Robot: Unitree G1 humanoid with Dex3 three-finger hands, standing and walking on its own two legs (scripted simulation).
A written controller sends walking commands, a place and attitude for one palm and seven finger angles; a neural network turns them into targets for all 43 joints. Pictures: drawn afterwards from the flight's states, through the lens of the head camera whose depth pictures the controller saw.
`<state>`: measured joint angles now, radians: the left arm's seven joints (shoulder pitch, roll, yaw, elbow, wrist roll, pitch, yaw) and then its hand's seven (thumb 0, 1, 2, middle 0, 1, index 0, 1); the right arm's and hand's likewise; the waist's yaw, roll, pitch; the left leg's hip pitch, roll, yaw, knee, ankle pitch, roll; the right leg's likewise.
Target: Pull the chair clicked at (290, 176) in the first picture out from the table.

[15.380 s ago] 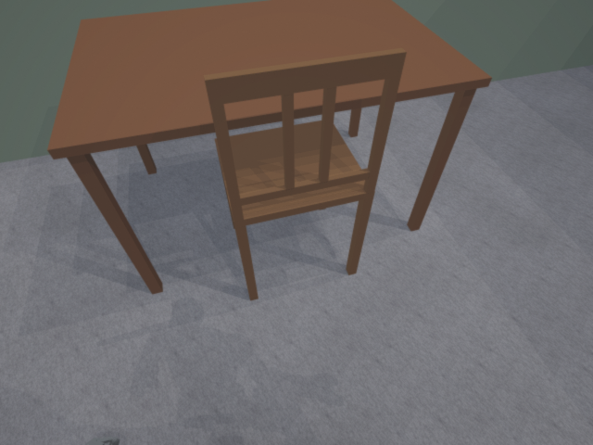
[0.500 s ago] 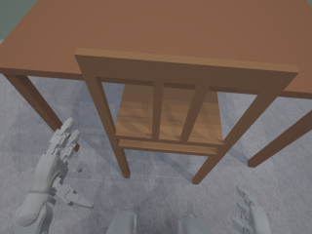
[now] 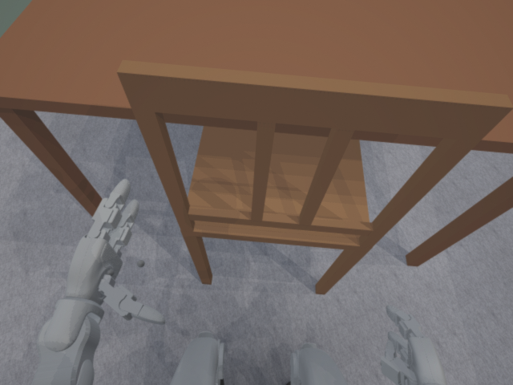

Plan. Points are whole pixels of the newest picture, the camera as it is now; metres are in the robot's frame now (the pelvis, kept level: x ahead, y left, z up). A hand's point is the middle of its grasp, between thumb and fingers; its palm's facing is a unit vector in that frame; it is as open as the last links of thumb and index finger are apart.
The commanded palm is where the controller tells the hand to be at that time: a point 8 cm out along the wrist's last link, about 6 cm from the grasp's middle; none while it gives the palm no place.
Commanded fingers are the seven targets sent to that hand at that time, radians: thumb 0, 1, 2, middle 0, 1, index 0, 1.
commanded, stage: aim the fingers beside a spindle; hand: left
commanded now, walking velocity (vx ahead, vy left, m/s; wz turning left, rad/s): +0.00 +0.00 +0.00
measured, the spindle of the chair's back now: (260, 178) +0.43 +0.01 +0.03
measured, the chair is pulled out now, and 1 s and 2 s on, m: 0.00 0.00 0.00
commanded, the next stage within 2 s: push the fingers through the gap in 0.88 s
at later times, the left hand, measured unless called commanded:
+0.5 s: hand (156, 257) +0.30 +0.16 +0.02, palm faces -0.09 -1.00 -0.04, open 16.9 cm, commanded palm +0.28 +0.21 +0.02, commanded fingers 0.00 -0.50 0.30 -0.06 -0.08 -0.06 -0.08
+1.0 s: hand (156, 256) +0.30 +0.16 +0.01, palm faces -0.08 -1.00 -0.04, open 16.9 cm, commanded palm +0.28 +0.21 +0.02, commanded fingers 0.00 -0.50 0.30 -0.06 -0.08 -0.06 -0.08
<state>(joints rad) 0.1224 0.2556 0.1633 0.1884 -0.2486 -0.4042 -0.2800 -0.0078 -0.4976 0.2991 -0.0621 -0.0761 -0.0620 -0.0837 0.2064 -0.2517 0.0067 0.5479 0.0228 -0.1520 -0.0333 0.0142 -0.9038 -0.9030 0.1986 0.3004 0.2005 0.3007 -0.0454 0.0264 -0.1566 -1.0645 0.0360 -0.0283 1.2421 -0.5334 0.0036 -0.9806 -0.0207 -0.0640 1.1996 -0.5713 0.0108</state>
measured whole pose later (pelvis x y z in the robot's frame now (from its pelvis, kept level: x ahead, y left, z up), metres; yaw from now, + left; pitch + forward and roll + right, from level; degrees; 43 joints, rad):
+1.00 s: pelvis +0.00 -0.01 -0.01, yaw +0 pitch +22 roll -2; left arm 0.06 0.25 0.14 0.22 -0.22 -0.42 -0.23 -0.01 -0.50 0.30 -0.06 -0.08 -0.06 -0.08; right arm 0.19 -0.25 0.00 0.54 0.03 -0.10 -0.03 0.01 -0.90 -0.90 0.20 0.30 0.20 0.30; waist -0.04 0.03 -0.16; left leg -1.11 0.04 -0.04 1.28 -0.54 -0.01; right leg -1.04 -0.02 -0.07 1.25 -0.59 0.00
